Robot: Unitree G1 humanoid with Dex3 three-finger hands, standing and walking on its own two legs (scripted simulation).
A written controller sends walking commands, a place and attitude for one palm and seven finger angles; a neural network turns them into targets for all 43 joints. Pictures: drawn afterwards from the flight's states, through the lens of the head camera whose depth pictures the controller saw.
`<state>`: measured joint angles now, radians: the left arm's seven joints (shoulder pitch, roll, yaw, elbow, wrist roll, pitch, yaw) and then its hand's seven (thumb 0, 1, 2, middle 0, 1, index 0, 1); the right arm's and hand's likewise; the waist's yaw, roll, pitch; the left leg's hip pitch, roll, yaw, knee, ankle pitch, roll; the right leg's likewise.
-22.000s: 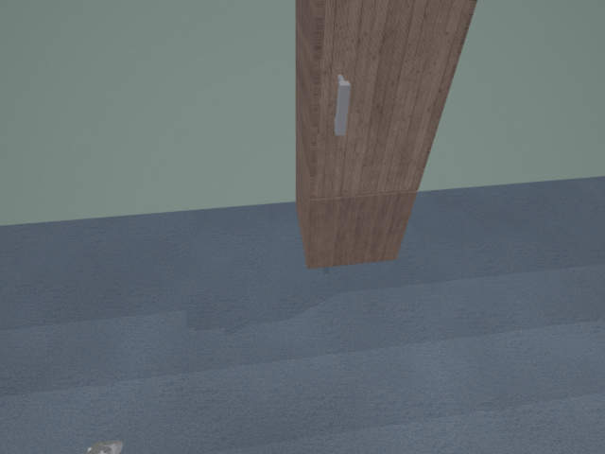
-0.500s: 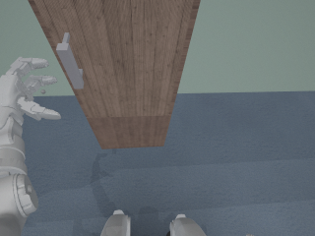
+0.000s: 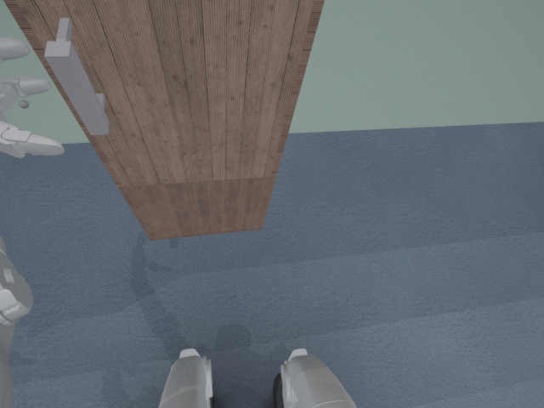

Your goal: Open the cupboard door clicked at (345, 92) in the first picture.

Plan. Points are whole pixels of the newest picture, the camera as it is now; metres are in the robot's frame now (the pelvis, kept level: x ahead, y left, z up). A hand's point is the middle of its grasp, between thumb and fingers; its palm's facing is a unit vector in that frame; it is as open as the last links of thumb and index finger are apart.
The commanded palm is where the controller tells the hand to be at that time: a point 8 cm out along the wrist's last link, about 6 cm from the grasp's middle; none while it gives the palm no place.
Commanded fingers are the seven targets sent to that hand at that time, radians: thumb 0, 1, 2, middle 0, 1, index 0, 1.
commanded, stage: move the hooked fingers beside the handle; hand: left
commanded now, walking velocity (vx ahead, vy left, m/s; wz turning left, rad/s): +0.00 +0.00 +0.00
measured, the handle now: (83, 81) +0.55 +0.23 +0.08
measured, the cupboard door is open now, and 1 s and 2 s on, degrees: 0 0 0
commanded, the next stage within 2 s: slide the fingers in behind the handle in 0.74 s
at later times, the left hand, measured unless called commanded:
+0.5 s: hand (29, 108) +0.49 +0.27 +0.09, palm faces +0.06 -1.00 +0.00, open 14.0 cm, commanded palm +0.48 +0.32 +0.08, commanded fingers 0.00 -0.50 0.30 -0.30 -1.20 -0.30 -1.20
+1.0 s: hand (35, 110) +0.50 +0.27 +0.09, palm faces +0.05 -1.00 +0.00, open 14.0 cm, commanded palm +0.48 +0.31 +0.08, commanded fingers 0.00 -0.50 0.30 -0.30 -1.20 -0.30 -1.20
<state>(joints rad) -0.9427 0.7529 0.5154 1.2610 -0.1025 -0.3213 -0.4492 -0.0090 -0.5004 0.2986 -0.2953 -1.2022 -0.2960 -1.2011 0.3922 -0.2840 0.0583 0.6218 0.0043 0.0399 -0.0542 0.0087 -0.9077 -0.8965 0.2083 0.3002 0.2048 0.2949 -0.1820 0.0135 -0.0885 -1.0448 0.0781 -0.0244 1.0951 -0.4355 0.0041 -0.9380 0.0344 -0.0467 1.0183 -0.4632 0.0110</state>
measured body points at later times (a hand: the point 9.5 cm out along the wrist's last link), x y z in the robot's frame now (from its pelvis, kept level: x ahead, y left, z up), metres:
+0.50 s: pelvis +0.01 +0.01 +0.01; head +0.13 +0.04 +0.44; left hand +0.49 +0.33 +0.09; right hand +0.03 -0.26 -0.10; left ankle +0.04 +0.11 -0.66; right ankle +0.01 -0.13 -0.66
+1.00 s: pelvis +0.00 +0.00 +0.00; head +0.14 +0.03 +0.43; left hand +0.49 +0.32 +0.09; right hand +0.01 -0.28 -0.10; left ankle +0.04 +0.11 -0.66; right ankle +0.01 -0.13 -0.66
